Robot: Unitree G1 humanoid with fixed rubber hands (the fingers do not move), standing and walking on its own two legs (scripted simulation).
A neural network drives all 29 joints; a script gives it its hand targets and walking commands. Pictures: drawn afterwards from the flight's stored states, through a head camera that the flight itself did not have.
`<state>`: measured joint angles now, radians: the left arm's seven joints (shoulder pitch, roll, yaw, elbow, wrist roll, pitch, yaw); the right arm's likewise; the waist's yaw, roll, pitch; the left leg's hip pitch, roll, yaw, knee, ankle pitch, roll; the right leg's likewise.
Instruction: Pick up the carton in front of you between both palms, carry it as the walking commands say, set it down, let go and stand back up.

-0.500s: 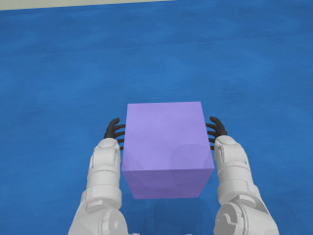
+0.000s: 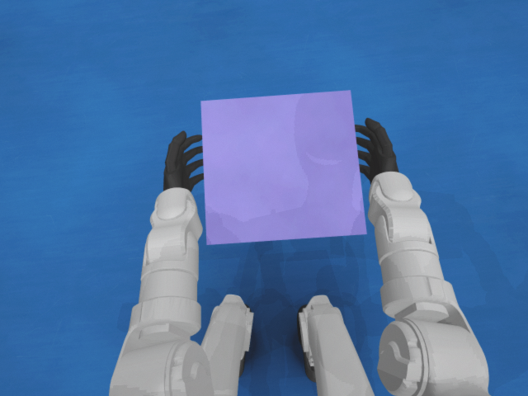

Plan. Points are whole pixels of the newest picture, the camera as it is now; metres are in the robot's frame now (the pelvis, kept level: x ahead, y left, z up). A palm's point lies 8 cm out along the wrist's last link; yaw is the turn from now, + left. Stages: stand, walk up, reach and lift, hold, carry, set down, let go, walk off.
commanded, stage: set down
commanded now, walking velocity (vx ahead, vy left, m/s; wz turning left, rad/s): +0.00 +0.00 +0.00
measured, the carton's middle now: (278, 181) +0.44 +0.00 -0.16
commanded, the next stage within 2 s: none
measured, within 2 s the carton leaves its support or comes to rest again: rests again in 1.40 s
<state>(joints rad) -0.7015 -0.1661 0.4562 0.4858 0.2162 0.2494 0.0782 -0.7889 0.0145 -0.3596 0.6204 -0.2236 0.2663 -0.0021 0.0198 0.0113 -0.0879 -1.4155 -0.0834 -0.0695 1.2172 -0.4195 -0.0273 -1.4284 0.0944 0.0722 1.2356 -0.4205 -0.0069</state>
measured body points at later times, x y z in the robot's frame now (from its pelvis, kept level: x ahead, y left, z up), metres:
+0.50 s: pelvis -0.02 +0.00 -0.12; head +0.28 -0.02 +0.21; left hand +0.46 +0.15 -0.24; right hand +0.49 -0.15 -0.24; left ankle +0.06 +0.13 -0.61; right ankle +0.06 -0.10 -0.61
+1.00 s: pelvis -0.04 -0.01 -0.22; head +0.34 -0.04 +0.01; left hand +0.50 +0.14 -0.40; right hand +0.55 -0.16 -0.40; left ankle +0.06 +0.13 -0.61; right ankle +0.06 -0.10 -0.61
